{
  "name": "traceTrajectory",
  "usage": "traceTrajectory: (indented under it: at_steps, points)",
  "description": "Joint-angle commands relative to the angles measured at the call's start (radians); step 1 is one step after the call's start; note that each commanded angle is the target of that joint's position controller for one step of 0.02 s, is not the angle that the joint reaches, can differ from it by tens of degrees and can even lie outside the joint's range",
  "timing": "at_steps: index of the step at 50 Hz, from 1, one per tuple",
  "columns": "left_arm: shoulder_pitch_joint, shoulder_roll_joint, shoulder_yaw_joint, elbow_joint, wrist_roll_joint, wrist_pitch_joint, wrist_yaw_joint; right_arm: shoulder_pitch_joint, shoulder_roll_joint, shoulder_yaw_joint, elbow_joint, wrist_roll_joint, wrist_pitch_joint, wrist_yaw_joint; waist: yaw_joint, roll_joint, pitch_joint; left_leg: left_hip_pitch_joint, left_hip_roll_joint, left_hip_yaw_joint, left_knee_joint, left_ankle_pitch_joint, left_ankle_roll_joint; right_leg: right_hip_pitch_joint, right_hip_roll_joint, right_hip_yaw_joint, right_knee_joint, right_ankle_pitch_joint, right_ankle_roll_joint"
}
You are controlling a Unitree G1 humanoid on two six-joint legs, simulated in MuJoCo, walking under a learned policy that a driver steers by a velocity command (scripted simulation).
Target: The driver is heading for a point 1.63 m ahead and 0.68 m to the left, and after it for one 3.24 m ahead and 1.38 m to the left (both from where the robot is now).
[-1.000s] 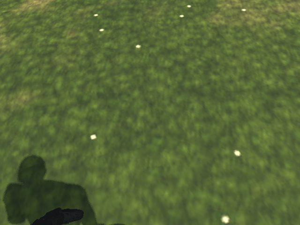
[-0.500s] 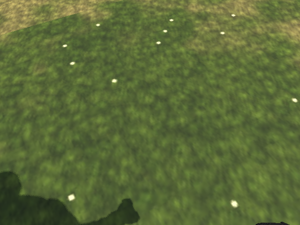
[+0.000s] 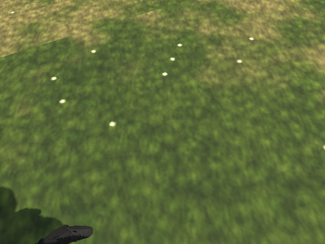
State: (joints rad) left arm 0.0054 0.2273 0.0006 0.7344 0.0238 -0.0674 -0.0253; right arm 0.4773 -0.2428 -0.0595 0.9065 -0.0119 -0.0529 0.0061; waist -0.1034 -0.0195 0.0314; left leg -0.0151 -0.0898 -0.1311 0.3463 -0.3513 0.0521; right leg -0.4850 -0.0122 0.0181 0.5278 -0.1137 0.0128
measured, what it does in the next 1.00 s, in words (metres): walks ahead, turning left: right foot, then left foot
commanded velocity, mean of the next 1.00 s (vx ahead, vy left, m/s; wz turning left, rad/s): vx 0.45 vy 0.00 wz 0.52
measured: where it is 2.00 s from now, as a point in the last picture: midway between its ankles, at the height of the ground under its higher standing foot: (101, 199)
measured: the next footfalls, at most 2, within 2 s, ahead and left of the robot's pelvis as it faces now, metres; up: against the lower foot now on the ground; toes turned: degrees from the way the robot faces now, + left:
right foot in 0.02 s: +0.17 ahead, -0.11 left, +0.00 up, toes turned +2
left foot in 0.56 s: +0.38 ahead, +0.15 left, +0.00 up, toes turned +25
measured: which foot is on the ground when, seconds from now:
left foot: down 0.00-0.02, up 0.04-0.54, down 0.56-1.00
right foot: up 0.00-0.00, down 0.02-0.58, up 0.60-1.00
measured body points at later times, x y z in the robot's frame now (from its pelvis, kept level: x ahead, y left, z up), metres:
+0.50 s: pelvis +0.23 +0.01 +0.00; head +0.27 +0.02 +0.45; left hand +0.13 +0.26 -0.13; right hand +0.50 -0.14 -0.10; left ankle +0.34 +0.15 -0.71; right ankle +0.13 -0.11 -0.74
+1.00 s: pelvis +0.46 +0.13 +0.00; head +0.49 +0.16 +0.45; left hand +0.48 +0.42 -0.11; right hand +0.61 -0.10 -0.12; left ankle +0.35 +0.14 -0.74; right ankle +0.65 +0.10 -0.70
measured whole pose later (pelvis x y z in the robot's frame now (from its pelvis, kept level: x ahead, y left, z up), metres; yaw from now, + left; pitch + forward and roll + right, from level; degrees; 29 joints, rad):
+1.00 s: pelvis +0.46 +0.13 +0.00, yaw +33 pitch +1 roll +1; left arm 0.11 0.25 0.02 0.73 0.03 -0.02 -0.01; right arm 0.38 -0.27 -0.05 0.83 -0.01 -0.03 -0.01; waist -0.06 -0.04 0.06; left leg -0.03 -0.15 -0.11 0.33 -0.30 0.11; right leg -0.60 -0.05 -0.01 0.69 -0.07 0.01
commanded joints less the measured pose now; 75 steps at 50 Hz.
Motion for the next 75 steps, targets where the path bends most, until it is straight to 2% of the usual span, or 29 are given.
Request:
traceTrajectory:
  at_steps: [1,2,3,5,7,16,23,26,28,29,30,31,33,37,48,52,53,54,55,56,57,59,64,67,71,72,73,74,75]
  points:
    - [0.254,0.183,0.062,0.005,0.017,-0.038,0.030,-0.072,-0.157,-0.037,-0.088,0.008,-0.017,0.000,0.188,0.010,-0.140,-0.207,0.144,-0.122,0.298,0.484,0.069,0.456,-0.060,0.074,-0.117,-0.073,-0.060]
    - [0.388,0.270,0.081,0.000,0.042,-0.039,0.046,-0.053,-0.072,-0.017,-0.131,0.031,-0.020,0.000,0.225,-0.141,-0.293,-0.389,0.052,-0.007,0.589,0.161,0.036,0.696,-0.327,0.361,-0.167,-0.271,-0.119]
    - [0.363,0.314,0.096,0.008,0.033,-0.018,0.043,0.027,-0.072,-0.016,-0.154,0.030,-0.010,-0.003,0.159,-0.294,-0.302,-0.603,-0.017,0.067,0.751,-0.227,0.032,0.720,-0.453,0.706,-0.278,-0.342,-0.202]
    - [0.243,0.133,0.059,-0.016,0.010,-0.010,0.034,-0.051,-0.121,-0.026,-0.116,-0.004,0.014,0.004,0.127,-0.038,-0.080,-0.634,0.099,0.039,0.826,-0.062,0.035,0.489,-0.353,0.478,-0.295,-0.366,-0.183]
    - [0.223,0.101,0.048,-0.005,0.008,-0.021,0.034,-0.091,-0.100,-0.025,-0.125,-0.018,0.029,0.023,0.102,-0.082,-0.021,-0.594,0.143,0.059,0.779,0.008,0.014,0.385,-0.274,0.265,-0.339,-0.142,-0.149]
    - [0.332,0.127,0.066,0.063,-0.006,-0.046,0.028,-0.315,-0.075,-0.012,-0.211,-0.022,0.059,0.061,0.112,-0.058,0.015,-0.721,0.166,0.105,0.644,0.257,-0.036,0.428,-0.236,-0.051,-0.389,0.188,-0.164]
    - [0.411,0.170,0.080,0.110,-0.004,-0.027,0.037,-0.504,-0.063,0.009,-0.286,-0.029,0.050,0.080,0.161,-0.061,0.061,-0.621,0.140,0.229,0.328,0.253,0.027,0.531,-0.261,-0.187,-0.332,0.323,-0.133]
    - [0.419,0.211,0.087,0.125,-0.001,-0.005,0.046,-0.445,-0.083,-0.002,-0.281,-0.037,0.050,0.066,0.122,-0.090,0.002,-0.476,0.051,0.290,0.274,0.095,0.088,0.592,-0.267,-0.247,-0.127,0.755,-0.113]
    - [0.406,0.227,0.088,0.118,-0.006,0.012,0.047,-0.186,-0.126,-0.031,-0.203,-0.046,0.033,0.044,0.004,-0.045,-0.154,-0.148,-0.015,0.271,0.162,0.111,0.146,0.494,-0.243,-0.281,0.258,0.735,-0.086]
    - [0.420,0.170,0.072,0.073,-0.014,0.009,0.041,-0.061,-0.230,-0.063,-0.178,-0.055,0.032,0.027,-0.034,0.084,-0.272,0.160,0.191,-0.024,0.122,-0.050,0.218,0.194,-0.196,-0.285,0.574,0.349,-0.045]
    - [0.390,0.118,0.066,0.001,-0.009,0.000,0.026,-0.108,-0.323,-0.085,-0.201,-0.020,0.039,0.021,0.025,0.266,-0.334,0.346,0.432,-0.571,-0.014,0.024,0.334,-0.175,0.016,-0.171,0.884,-0.416,0.011]
    - [0.270,0.180,0.075,-0.028,0.002,-0.007,0.022,-0.080,-0.306,-0.084,-0.203,-0.003,0.050,0.015,-0.030,0.102,-0.286,0.317,0.424,-0.527,-0.053,0.166,0.334,-0.277,-0.020,-0.006,0.917,-0.356,0.005]
    - [0.270,0.139,0.061,-0.017,-0.011,-0.023,0.020,-0.156,-0.201,-0.054,-0.177,0.003,0.042,0.001,0.060,0.015,-0.074,0.054,0.347,-0.278,-0.060,0.399,0.269,-0.224,-0.101,0.003,0.750,-0.227,-0.008]
    - [0.319,0.126,0.061,-0.006,0.029,0.036,0.011,-0.203,-0.161,-0.035,-0.181,0.013,0.008,0.004,0.138,0.037,-0.061,-0.128,0.230,-0.145,-0.107,0.539,0.238,-0.084,-0.109,-0.004,0.605,-0.205,0.023]
    - [0.073,0.097,0.038,-0.067,0.001,0.034,0.012,-0.043,-0.156,-0.021,-0.114,0.003,0.015,-0.020,0.040,0.098,-0.038,0.000,0.187,-0.052,0.013,0.990,0.102,-0.082,-0.013,-0.051,0.176,0.074,-0.005]
    - [0.210,0.135,0.049,-0.014,0.005,0.013,0.027,-0.095,-0.172,-0.019,-0.113,0.000,0.015,-0.032,0.108,0.106,-0.057,0.009,0.197,-0.095,0.169,1.051,0.067,0.140,0.038,-0.038,-0.008,0.036,-0.066]
    - [0.292,0.136,0.049,0.013,0.009,-0.003,0.035,-0.122,-0.173,-0.017,-0.114,0.012,0.010,-0.031,0.162,0.072,-0.082,-0.016,0.162,-0.074,0.284,0.980,0.048,0.268,0.016,-0.027,-0.131,0.202,-0.086]
    - [0.382,0.186,0.055,0.024,0.016,-0.017,0.045,-0.112,-0.136,-0.003,-0.145,0.020,-0.002,-0.028,0.180,-0.025,-0.191,-0.132,0.104,-0.048,0.473,0.640,0.021,0.488,-0.173,0.136,-0.082,0.647,-0.131]
    - [0.367,0.241,0.068,0.016,0.000,-0.004,0.041,0.084,-0.058,0.006,-0.120,0.047,0.009,-0.030,0.097,-0.242,-0.337,-0.317,-0.061,0.021,0.757,-0.239,-0.019,0.701,-0.443,0.409,-0.012,1.140,-0.337]
    - [0.360,0.180,0.057,0.011,-0.033,0.011,0.030,0.057,-0.139,-0.004,-0.085,0.010,0.030,-0.038,0.117,-0.098,-0.340,-0.346,-0.054,-0.010,0.819,-0.289,-0.014,0.597,-0.421,0.457,-0.072,0.982,-0.361]
    - [0.289,0.125,0.040,0.006,-0.033,0.013,0.028,-0.006,-0.136,-0.006,-0.077,-0.004,0.043,-0.035,0.099,-0.033,-0.216,-0.354,-0.022,-0.032,0.828,-0.229,-0.023,0.475,-0.363,0.367,-0.125,0.761,-0.328]
    - [0.185,0.064,0.014,0.002,-0.020,0.023,0.037,-0.077,-0.109,0.003,-0.080,-0.011,0.066,-0.024,0.070,-0.052,-0.090,-0.321,0.032,-0.009,0.699,-0.161,-0.044,0.305,-0.259,0.228,-0.223,0.479,-0.242]
    - [0.202,0.116,0.024,0.056,-0.003,0.036,0.040,-0.085,-0.068,0.024,-0.032,-0.006,0.106,-0.023,0.074,-0.114,-0.096,-0.191,0.044,0.094,0.408,-0.116,-0.067,0.227,-0.177,0.137,-0.272,0.142,-0.200]
    - [0.238,0.194,0.059,0.081,-0.010,0.063,0.028,-0.103,-0.098,0.022,-0.024,-0.019,0.095,-0.014,0.089,-0.161,-0.087,-0.191,0.035,0.159,0.359,-0.107,-0.040,0.193,-0.186,0.220,-0.369,-0.415,-0.199]
    - [0.180,0.172,0.073,0.081,-0.026,0.093,0.028,-0.019,-0.056,0.033,0.030,-0.022,0.063,-0.006,0.022,-0.102,-0.001,-0.001,0.030,0.206,0.130,-0.021,0.045,-0.006,-0.157,0.189,-0.387,-0.593,-0.144]
    - [0.142,0.143,0.070,0.070,-0.026,0.093,0.028,0.025,-0.062,0.034,0.050,-0.027,0.054,-0.012,-0.002,-0.051,0.041,0.041,0.054,0.153,0.006,-0.079,0.078,-0.070,-0.114,0.142,-0.307,-0.587,-0.107]
    - [0.104,0.072,0.056,0.043,-0.029,0.087,0.023,0.085,-0.105,0.027,0.068,-0.035,0.041,-0.024,-0.019,0.149,0.041,0.105,0.245,-0.123,-0.171,-0.296,0.126,-0.192,-0.034,0.046,-0.038,-0.528,-0.074]
    - [0.054,0.048,0.047,0.006,-0.030,0.075,0.019,0.042,-0.192,0.001,0.063,-0.010,0.036,-0.028,-0.007,0.304,0.131,-0.024,0.457,-0.463,-0.347,-0.529,0.192,-0.290,0.077,-0.078,0.172,-0.328,-0.045]
    - [0.058,0.119,0.064,0.019,-0.007,0.067,0.012,-0.045,-0.161,0.006,0.050,-0.015,0.028,-0.034,0.050,0.135,0.193,-0.107,0.435,-0.412,-0.352,-0.437,0.187,-0.252,0.006,0.022,0.261,-0.209,-0.054]
Keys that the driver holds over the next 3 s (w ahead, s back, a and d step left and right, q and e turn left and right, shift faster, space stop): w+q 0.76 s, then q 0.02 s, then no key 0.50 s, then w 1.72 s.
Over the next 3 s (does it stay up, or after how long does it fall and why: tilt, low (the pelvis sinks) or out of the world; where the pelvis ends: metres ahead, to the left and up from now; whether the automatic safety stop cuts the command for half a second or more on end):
stays up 1.19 0.53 -0.01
